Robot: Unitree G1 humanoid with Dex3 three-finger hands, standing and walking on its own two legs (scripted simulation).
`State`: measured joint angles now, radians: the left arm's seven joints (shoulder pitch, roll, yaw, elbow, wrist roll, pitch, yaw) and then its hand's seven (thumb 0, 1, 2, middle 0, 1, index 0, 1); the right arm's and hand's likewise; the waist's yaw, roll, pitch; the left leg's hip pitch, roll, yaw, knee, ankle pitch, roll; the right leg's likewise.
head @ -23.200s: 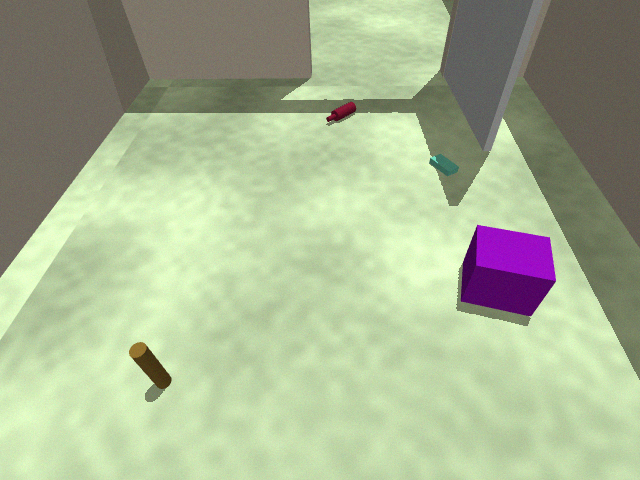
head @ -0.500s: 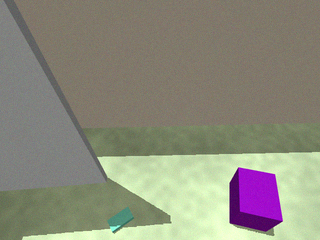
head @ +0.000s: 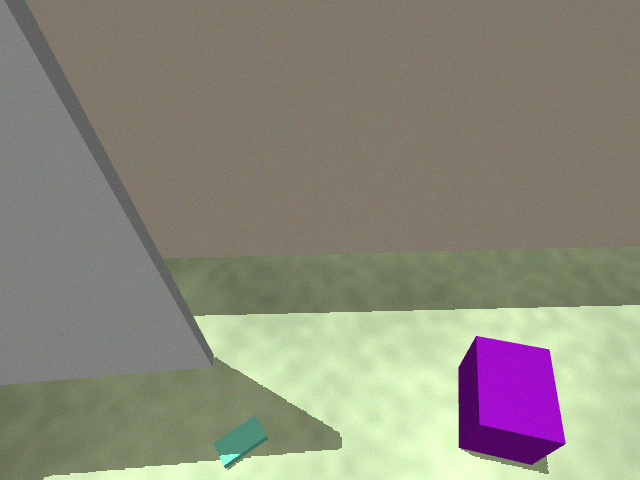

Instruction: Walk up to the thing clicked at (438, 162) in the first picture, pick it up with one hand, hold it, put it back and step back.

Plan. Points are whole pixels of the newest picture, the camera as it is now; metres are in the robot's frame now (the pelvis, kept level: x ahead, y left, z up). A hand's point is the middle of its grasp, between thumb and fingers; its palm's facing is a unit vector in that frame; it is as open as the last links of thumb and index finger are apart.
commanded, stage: stand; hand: left
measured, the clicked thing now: (241, 441) +0.38 +0.28 -0.77
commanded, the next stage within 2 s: none
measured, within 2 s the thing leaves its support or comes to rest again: neither
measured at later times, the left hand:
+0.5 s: hand out of the picture +0.06 +0.25 -0.15, palm faces -0.01 -0.94 -0.35, open 7.4 cm
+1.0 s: hand out of the picture +0.06 +0.25 -0.15, palm faces -0.02 -0.94 -0.35, open 7.4 cm
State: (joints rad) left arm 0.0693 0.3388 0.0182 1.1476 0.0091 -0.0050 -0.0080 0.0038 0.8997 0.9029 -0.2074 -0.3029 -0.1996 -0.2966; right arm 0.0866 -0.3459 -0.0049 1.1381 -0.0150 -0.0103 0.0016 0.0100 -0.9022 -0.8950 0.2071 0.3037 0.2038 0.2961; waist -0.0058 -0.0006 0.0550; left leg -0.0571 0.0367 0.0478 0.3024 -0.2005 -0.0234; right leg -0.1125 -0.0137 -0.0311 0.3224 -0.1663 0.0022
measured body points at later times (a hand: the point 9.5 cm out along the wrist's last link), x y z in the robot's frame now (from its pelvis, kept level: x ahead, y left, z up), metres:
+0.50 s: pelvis -0.01 +0.00 +0.00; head -0.01 -0.01 +0.45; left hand +0.06 +0.30 -0.13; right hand +0.06 -0.30 -0.14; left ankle -0.02 +0.13 -0.75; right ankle +0.01 -0.12 -0.75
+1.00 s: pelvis -0.01 -0.01 +0.00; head -0.01 -0.01 +0.45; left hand +0.06 +0.30 -0.13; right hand +0.06 -0.31 -0.14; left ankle -0.02 +0.13 -0.75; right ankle +0.01 -0.12 -0.75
